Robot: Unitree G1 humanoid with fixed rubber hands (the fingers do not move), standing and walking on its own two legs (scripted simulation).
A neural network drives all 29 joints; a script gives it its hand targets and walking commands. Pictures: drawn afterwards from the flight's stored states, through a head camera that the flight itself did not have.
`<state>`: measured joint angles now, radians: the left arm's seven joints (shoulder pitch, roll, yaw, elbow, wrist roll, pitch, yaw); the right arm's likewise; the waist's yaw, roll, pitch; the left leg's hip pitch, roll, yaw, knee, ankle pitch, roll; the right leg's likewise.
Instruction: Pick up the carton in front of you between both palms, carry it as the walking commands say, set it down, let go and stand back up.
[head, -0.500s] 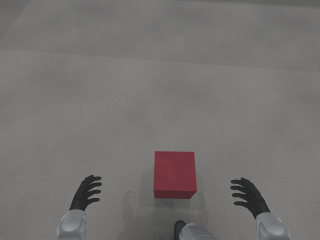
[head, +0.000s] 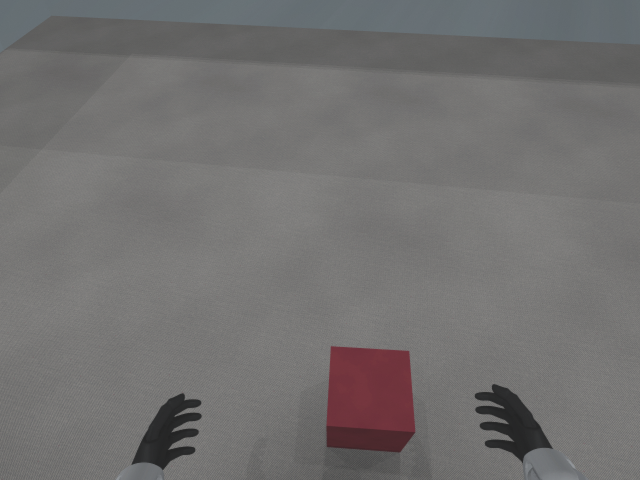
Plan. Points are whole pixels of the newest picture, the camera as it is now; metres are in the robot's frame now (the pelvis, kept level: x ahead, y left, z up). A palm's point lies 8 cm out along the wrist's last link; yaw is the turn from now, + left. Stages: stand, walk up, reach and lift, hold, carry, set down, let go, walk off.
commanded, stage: let go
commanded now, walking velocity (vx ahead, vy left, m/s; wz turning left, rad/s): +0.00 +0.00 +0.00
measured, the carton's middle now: (366, 400) +0.39 -0.10 -0.65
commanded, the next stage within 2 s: stand in 0.06 s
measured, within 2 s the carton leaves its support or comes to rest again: neither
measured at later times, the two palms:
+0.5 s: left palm out of the picture +0.14 +0.28 -0.08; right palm (569, 459) +0.15 -0.30 -0.10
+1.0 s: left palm out of the picture +0.10 +0.29 -0.09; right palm out of the picture +0.12 -0.31 -0.10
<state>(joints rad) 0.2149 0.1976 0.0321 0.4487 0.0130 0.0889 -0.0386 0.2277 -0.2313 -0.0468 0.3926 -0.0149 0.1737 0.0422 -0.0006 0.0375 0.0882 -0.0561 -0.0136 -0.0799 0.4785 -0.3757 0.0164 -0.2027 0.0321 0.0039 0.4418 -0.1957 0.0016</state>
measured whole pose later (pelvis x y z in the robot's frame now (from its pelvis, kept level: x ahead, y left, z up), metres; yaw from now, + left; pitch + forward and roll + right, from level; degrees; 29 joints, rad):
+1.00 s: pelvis +0.00 -0.02 +0.00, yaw +2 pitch -2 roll +0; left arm 0.13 0.34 0.04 0.94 0.03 0.00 0.01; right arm 0.23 -0.38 -0.02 0.80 -0.03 0.00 -0.03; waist 0.01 0.04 0.02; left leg -0.05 -0.02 -0.11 0.43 -0.35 0.00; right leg -0.22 0.02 -0.02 0.47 -0.23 -0.02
